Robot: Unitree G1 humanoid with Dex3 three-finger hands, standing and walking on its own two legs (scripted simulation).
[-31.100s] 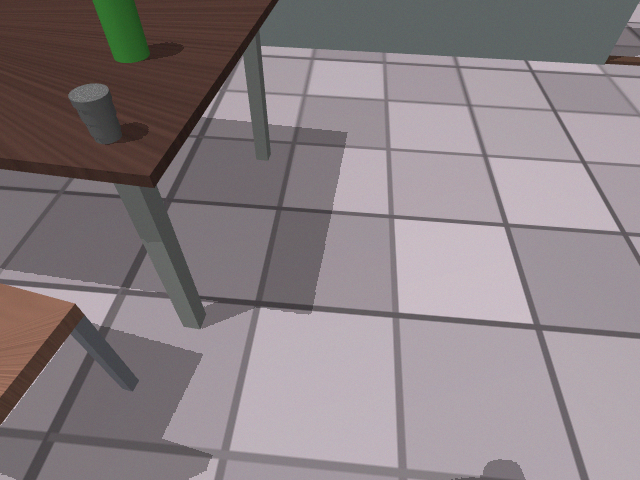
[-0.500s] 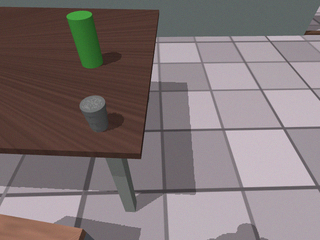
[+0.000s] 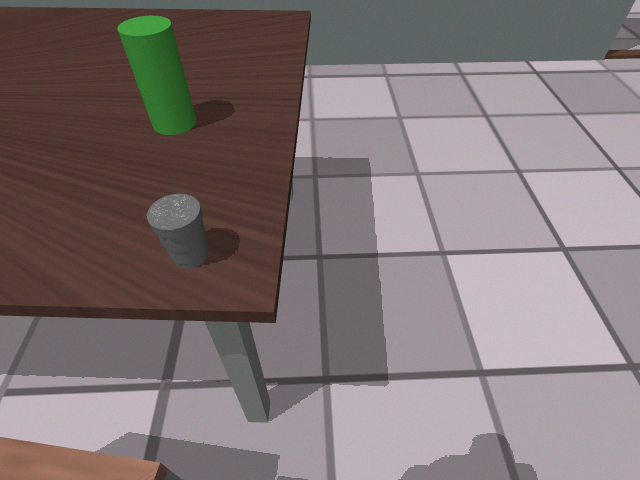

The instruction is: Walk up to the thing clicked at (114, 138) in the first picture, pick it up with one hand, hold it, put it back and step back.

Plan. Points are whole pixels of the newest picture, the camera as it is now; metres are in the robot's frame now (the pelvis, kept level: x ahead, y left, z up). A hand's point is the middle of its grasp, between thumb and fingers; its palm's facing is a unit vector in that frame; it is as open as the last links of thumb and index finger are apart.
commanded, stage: home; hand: left
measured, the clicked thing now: (182, 234) +0.46 +0.22 +0.03
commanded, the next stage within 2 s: stand in 0.32 s
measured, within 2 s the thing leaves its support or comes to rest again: neither
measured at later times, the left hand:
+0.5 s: hand out of the picture +0.08 +0.26 -0.15, palm faces -0.04 -0.93 -0.36, open 17.3 cm
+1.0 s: hand out of the picture +0.08 +0.26 -0.16, palm faces -0.05 -0.93 -0.35, open 7.9 cm
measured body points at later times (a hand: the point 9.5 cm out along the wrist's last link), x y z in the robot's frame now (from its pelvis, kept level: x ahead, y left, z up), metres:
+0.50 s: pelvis +0.01 +0.00 +0.00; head +0.01 +0.00 +0.45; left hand +0.08 +0.31 -0.13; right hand +0.07 -0.30 -0.13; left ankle +0.00 +0.14 -0.75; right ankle +0.01 -0.13 -0.75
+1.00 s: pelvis +0.01 +0.00 +0.00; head +0.02 +0.00 +0.45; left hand +0.08 +0.31 -0.13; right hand +0.07 -0.30 -0.13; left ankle +0.00 +0.14 -0.75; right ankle +0.01 -0.13 -0.75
